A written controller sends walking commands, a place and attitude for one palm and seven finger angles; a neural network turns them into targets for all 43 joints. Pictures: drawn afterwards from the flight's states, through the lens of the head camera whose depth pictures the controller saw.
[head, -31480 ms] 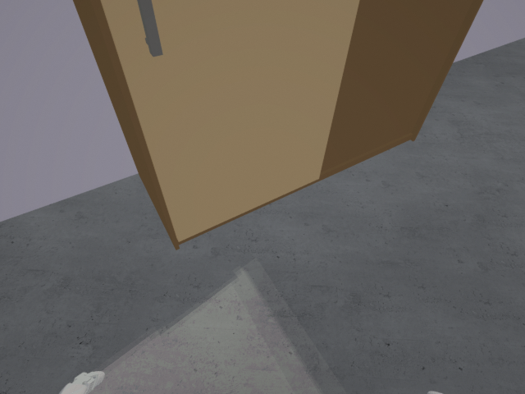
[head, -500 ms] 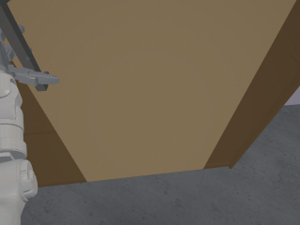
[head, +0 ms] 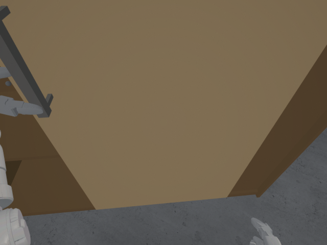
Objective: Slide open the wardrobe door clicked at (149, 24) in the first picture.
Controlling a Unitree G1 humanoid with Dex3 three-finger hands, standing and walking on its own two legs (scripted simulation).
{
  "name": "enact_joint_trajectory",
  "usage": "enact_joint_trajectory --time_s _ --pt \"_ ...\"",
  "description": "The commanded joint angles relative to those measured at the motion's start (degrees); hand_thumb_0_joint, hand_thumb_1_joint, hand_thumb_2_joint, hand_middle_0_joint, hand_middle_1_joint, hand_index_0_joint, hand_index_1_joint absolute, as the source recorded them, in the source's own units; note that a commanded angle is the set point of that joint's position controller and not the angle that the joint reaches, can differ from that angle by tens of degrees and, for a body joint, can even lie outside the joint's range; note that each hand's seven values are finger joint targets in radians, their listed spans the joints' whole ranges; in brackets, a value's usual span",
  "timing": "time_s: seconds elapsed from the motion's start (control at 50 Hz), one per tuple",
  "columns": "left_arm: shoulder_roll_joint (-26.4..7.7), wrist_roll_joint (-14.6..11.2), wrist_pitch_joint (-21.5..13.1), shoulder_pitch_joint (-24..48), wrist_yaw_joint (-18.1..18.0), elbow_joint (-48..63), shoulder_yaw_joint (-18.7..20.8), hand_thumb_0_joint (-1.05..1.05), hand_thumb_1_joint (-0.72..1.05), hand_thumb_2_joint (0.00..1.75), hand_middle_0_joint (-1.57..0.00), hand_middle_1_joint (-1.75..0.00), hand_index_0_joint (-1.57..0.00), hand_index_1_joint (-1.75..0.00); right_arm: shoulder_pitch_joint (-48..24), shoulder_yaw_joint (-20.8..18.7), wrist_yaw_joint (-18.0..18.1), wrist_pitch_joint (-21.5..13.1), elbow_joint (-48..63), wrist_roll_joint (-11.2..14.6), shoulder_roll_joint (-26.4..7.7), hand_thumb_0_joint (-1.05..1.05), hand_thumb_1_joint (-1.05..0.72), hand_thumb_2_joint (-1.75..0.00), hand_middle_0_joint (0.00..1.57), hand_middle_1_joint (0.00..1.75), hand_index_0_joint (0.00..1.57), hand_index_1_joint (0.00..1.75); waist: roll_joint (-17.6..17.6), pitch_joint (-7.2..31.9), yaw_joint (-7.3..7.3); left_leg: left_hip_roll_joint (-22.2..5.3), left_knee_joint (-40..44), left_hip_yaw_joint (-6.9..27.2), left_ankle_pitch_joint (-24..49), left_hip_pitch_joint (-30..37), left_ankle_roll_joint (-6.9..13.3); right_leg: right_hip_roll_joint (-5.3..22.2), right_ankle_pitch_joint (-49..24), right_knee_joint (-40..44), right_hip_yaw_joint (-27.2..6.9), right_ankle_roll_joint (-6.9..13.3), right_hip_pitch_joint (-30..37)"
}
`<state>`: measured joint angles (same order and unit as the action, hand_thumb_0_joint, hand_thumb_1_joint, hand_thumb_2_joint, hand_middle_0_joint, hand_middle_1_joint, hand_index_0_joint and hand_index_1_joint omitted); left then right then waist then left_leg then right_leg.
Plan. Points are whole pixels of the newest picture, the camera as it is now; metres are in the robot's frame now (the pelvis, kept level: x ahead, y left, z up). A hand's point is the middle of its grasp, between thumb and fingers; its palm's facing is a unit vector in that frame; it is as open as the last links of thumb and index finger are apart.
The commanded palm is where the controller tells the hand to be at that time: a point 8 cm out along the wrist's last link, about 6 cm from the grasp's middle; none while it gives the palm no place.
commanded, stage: slip the hand off the handle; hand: left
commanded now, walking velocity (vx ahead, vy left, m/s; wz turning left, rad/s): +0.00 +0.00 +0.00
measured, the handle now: (26, 68) +0.40 +0.33 +0.24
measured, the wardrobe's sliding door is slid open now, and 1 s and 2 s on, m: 0.54 0.54 0.54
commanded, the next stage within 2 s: draw the hand back to the body in 1.08 s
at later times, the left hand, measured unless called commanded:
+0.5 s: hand out of the picture +0.33 +0.38 +0.22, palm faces +0.48 -0.86 -0.20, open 14.7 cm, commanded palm +0.27 +0.42 +0.22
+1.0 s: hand out of the picture +0.22 +0.39 +0.21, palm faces +0.54 -0.83 -0.17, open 14.7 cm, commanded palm +0.18 +0.41 +0.22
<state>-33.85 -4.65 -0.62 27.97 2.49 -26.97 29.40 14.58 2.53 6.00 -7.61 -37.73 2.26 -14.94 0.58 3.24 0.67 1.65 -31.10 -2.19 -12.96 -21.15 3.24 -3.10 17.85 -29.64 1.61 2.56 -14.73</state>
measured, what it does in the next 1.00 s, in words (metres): stands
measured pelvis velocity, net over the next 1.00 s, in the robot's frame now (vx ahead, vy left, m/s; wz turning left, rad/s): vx -0.02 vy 0.01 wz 0.05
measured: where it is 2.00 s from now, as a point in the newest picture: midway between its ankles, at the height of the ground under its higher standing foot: outside the picture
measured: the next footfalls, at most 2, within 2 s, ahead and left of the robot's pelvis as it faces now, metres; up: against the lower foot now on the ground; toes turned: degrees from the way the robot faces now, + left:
none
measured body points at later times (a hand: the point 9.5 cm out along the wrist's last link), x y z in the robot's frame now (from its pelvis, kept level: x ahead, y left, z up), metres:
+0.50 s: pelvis +0.02 +0.01 +0.00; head +0.03 +0.01 +0.45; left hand +0.30 +0.42 +0.23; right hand +0.15 -0.24 -0.10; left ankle +0.03 +0.08 -0.73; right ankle -0.03 -0.09 -0.73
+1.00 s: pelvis -0.02 +0.01 +0.00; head -0.04 +0.01 +0.45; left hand +0.19 +0.43 +0.22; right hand +0.19 -0.20 -0.06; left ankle +0.03 +0.08 -0.73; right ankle -0.03 -0.09 -0.73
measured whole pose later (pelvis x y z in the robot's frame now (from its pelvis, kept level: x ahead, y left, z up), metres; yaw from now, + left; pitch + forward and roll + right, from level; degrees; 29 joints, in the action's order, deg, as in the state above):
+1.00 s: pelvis -0.02 +0.01 +0.00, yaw +3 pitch -1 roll -1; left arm -32.5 -12.3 4.4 9.1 9.5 -7.4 33.7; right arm 10.0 5.1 9.2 -9.9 -36.4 3.5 -13.2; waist 0.7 1.8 4.7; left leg 3.0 -30.1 0.0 -10.6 -18.3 3.8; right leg -2.0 16.5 -28.8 4.0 2.0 -11.2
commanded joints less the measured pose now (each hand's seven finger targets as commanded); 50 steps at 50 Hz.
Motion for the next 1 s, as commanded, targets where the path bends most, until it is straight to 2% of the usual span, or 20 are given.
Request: enact_joint_trajectory --time_s 0.0,0.04,0.06,0.1,0.12,0.2,0.24,0.3,0.34,0.4,0.44,0.5,0.54,0.6,0.62,0.7,0.8,0.9,0.96,0.98 --pt "-22.28 -1.39 -0.52 18.66 0.97 15.41 6.69 0.00 -0.55 0.20 -0.25 -1.15 -0.25 -1.15 -0.94 -3.71 1.09 -0.97 7.34 0.28 -8.79 0.00 -0.90 -0.90 0.20 0.30 0.20 0.30 4.98 14.86 1.02 -2.41 0.68 3.37 21.60 14.84 -0.27 2.37 -22.47 3.12 -1.07 -0.92 -0.91" --pt "-23.95 -1.10 -0.51 18.26 2.38 17.28 7.71 0.00 -0.55 0.20 -0.25 -1.15 -0.25 -1.15 -0.37 -4.05 1.03 -0.47 7.56 0.19 -8.87 0.00 -0.90 -0.90 0.20 0.30 0.20 0.30 6.47 17.11 0.72 -2.37 -0.13 3.69 25.85 17.05 -0.45 2.07 -24.81 2.34 -1.12 -0.94 -1.19" --pt "-22.75 -1.13 -0.74 18.22 3.14 18.84 6.62 0.00 -0.55 0.20 -0.25 -1.15 -0.25 -1.15 -0.29 -4.01 0.95 -0.18 7.86 0.16 -8.63 0.00 -0.90 -0.90 0.20 0.30 0.20 0.30 6.78 18.24 0.46 -2.27 -0.49 3.76 27.37 17.97 -0.51 1.99 -25.55 1.98 -1.03 -1.01 -1.33" --pt "-20.71 -1.79 -1.15 19.05 4.75 18.69 4.31 0.00 -0.55 0.20 -0.25 -1.15 -0.25 -1.15 -0.34 -3.72 1.24 0.19 7.57 0.45 -8.30 0.00 -0.90 -0.90 0.20 0.30 0.20 0.30 7.45 16.03 -0.55 -2.37 -0.95 3.80 27.50 18.63 -0.62 1.81 -24.98 2.45 -0.93 -1.01 -3.35" --pt "-22.82 -2.02 -1.10 18.65 5.46 16.96 6.38 0.00 -0.55 0.20 -0.25 -1.15 -0.25 -1.15 0.45 -4.20 1.43 0.44 6.85 0.35 -8.74 0.00 -0.90 -0.90 0.20 0.30 0.20 0.30 7.54 16.23 -0.82 -2.54 -0.93 4.46 27.92 19.12 -0.84 1.56 -24.29 2.54 -0.78 -0.92 -3.89" --pt "-21.65 -3.37 -0.69 22.60 8.20 12.53 3.80 0.00 -0.55 0.20 -0.25 -1.15 -0.25 -1.15 0.24 -3.70 2.40 0.80 6.20 0.84 -8.94 0.00 -0.90 -0.90 0.20 0.30 0.20 0.30 7.71 12.96 -1.97 -2.48 -0.10 5.58 22.07 18.16 -1.18 1.66 -18.70 3.71 -0.39 -0.64 -7.15" --pt "-25.27 -3.16 -0.43 23.59 8.73 9.69 6.26 0.00 -0.55 0.20 -0.25 -1.15 -0.25 -1.15 1.05 -3.86 2.59 0.86 5.98 0.61 -9.55 0.00 -0.90 -0.90 0.20 0.30 0.20 0.30 7.23 14.89 -1.64 -2.24 -0.09 6.00 21.60 17.56 -1.17 1.71 -18.32 3.57 -0.52 -0.60 -6.70" --pt "-24.45 -3.60 -1.24 19.19 8.79 10.76 6.46 0.00 -0.55 0.20 -0.25 -1.15 -0.25 -1.15 0.42 -3.66 2.40 0.87 7.17 0.75 -9.12 0.00 -0.90 -0.90 0.20 0.30 0.20 0.30 7.08 16.15 0.02 -2.21 0.04 6.15 21.43 17.05 -1.19 1.70 -17.98 3.27 -0.36 -0.33 -5.12" --pt "-25.06 -3.54 -2.26 15.61 8.45 14.86 7.90 0.00 -0.55 0.20 -0.25 -1.15 -0.25 -1.15 0.14 -3.93 1.83 1.01 8.40 0.34 -8.93 0.00 -0.90 -0.90 0.20 0.30 0.20 0.30 8.23 19.75 1.26 -2.39 -0.15 6.50 25.05 18.87 -1.54 1.43 -19.39 2.45 -0.26 -0.20 -3.46" --pt "-27.02 -5.31 -3.34 4.37 7.40 19.64 13.73 0.00 -0.55 0.20 -0.25 -1.15 -0.25 -1.15 -0.97 -3.81 1.20 1.27 9.86 0.11 -8.54 0.00 -0.90 -0.90 0.20 0.30 0.20 0.30 6.80 20.75 4.03 -2.63 0.08 6.36 28.58 18.24 -1.95 1.31 -21.66 2.07 -0.13 -0.21 0.09" --pt "-26.47 -7.08 -2.98 -0.44 7.42 22.89 16.35 0.00 -0.55 0.20 -0.25 -1.15 -0.25 -1.15 -2.00 -3.97 0.95 1.36 10.46 0.40 -8.18 0.00 -0.90 -0.90 0.20 0.30 0.20 0.30 4.48 20.07 4.35 -2.84 0.53 5.81 28.73 17.33 -1.57 1.24 -23.17 2.01 0.06 -0.76 1.28" --pt "-25.98 -8.52 -0.70 -4.59 7.12 24.76 18.25 0.00 -0.55 0.20 -0.25 -1.15 -0.25 -1.15 -3.91 -3.57 1.27 1.34 10.81 0.88 -7.78 0.00 -0.90 -0.90 0.20 0.30 0.20 0.30 4.88 15.17 4.82 -2.71 1.88 5.24 23.70 14.74 -1.42 1.48 -20.50 3.18 0.29 -0.81 0.72" --pt "-24.40 -8.93 1.22 -5.25 6.95 26.19 17.59 0.00 -0.55 0.20 -0.25 -1.15 -0.25 -1.15 -4.48 -3.60 1.51 1.01 10.94 1.00 -7.67 0.00 -0.90 -0.90 0.20 0.30 0.20 0.30 5.08 12.61 4.05 -2.63 2.90 5.26 19.40 13.92 -1.18 1.49 -17.43 3.79 0.37 -0.95 -0.76" --pt "-22.90 -8.07 2.62 -3.60 6.65 29.31 15.01 0.00 -0.55 0.20 -0.25 -1.15 -0.25 -1.15 -5.45 -3.23 2.17 0.33 10.57 1.20 -7.34 0.00 -0.90 -0.90 0.20 0.30 0.20 0.30 7.90 9.67 3.05 -2.76 4.04 5.90 13.30 14.32 -1.14 1.61 -11.51 5.09 0.16 -0.65 -3.52" --pt "-21.57 -7.71 2.36 -1.19 6.68 32.37 12.69 0.00 -0.55 0.20 -0.25 -1.15 -0.25 -1.15 -5.99 -2.98 2.35 -0.10 10.75 1.00 -7.12 0.00 -0.90 -0.90 0.20 0.30 0.20 0.30 11.23 9.87 2.33 -2.61 4.32 6.22 12.45 15.56 -1.23 1.58 -10.42 5.12 0.01 -0.47 -4.39" --pt "-17.80 -7.89 1.27 -2.06 7.03 33.53 8.70 0.00 -0.55 0.20 -0.25 -1.15 -0.25 -1.15 -6.49 -2.30 3.47 -1.40 9.46 0.79 -6.78 0.00 -0.90 -0.90 0.20 0.30 0.20 0.30 8.00 7.08 1.26 -2.92 5.70 7.98 4.55 16.28 -1.10 1.50 -6.22 6.00 -0.22 -0.44 -6.50" --pt "-18.78 -9.67 0.97 0.16 8.06 28.73 9.30 0.00 -0.55 0.20 -0.25 -1.15 -0.25 -1.15 -7.98 -1.48 4.90 -3.23 7.66 1.35 -7.25 0.00 -0.90 -0.90 0.20 0.30 0.20 0.30 4.79 3.55 1.17 -2.54 7.94 9.22 -7.70 12.92 -0.95 1.97 -0.06 7.23 -0.90 -0.76 -7.47" --pt "-18.83 -8.56 1.26 -0.50 6.60 31.81 8.94 0.00 -0.55 0.20 -0.25 -1.15 -0.25 -1.15 -10.14 -0.76 4.53 -4.94 8.68 1.18 -6.52 0.00 -0.90 -0.90 0.20 0.30 0.20 0.30 10.54 5.91 3.02 -2.12 8.83 9.77 -10.13 13.32 -1.37 2.26 0.80 6.69 -1.02 -0.17 -5.57" --pt "-17.25 -8.31 0.78 -2.50 5.92 36.07 7.84 0.00 -0.55 0.20 -0.25 -1.15 -0.25 -1.15 -10.63 -0.44 3.85 -5.75 9.70 0.81 -6.09 0.00 -0.90 -0.90 0.20 0.30 0.20 0.30 10.57 7.60 3.12 -2.12 8.47 9.81 -6.92 14.65 -1.47 2.02 -1.07 6.25 -0.36 -0.15 -4.23" --pt "-19.14 -8.32 0.57 -3.44 5.56 35.91 9.95 0.00 -0.55 0.20 -0.25 -1.15 -0.25 -1.15 -10.48 -0.57 3.90 -5.80 9.42 0.76 -6.28 0.00 -0.90 -0.90 0.20 0.30 0.20 0.30 9.71 7.61 3.38 -2.20 8.38 9.75 -6.66 14.43 -1.42 1.87 -1.01 6.32 -0.26 -0.19 -4.05"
